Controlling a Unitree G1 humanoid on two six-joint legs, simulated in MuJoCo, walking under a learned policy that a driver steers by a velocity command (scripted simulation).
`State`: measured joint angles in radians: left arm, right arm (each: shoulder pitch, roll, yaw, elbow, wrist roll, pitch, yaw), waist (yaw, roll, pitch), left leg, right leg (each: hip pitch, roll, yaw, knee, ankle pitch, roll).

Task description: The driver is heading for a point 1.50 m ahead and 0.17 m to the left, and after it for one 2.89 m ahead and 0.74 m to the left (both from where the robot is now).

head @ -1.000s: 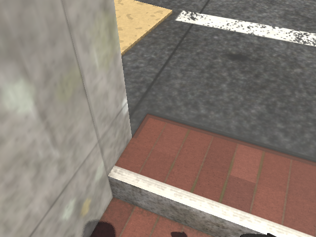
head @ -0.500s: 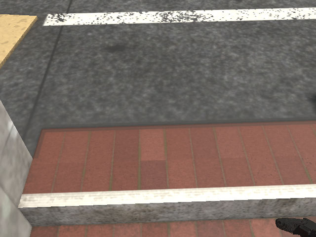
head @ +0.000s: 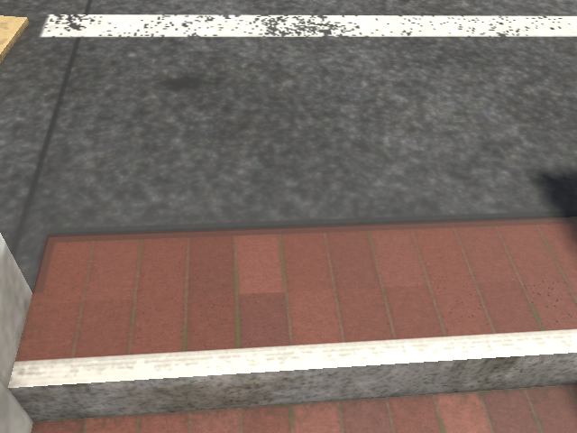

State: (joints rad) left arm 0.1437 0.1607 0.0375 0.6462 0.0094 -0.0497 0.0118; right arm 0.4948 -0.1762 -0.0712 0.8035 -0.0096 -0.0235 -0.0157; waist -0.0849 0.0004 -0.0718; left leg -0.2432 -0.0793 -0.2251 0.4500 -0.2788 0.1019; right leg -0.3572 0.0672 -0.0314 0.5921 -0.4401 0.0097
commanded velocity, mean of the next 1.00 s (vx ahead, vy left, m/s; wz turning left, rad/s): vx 0.49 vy -0.06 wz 0.08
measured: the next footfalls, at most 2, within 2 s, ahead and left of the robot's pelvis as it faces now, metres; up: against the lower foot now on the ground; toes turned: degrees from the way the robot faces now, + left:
right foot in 0.04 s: +0.03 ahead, -0.10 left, +0.00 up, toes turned +1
left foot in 0.40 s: +0.31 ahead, +0.18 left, +0.15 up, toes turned +22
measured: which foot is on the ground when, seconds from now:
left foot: down 0.00-0.02, up 0.04-0.38, down 0.40-1.00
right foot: up 0.00-0.02, down 0.04-0.42, up 0.44-1.00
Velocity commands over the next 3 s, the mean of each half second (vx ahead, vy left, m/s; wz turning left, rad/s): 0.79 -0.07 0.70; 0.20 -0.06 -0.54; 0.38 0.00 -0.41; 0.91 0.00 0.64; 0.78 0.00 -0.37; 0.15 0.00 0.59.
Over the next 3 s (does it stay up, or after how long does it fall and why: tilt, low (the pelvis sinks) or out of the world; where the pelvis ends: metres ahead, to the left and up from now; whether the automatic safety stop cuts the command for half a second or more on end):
stays up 1.76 0.39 0.30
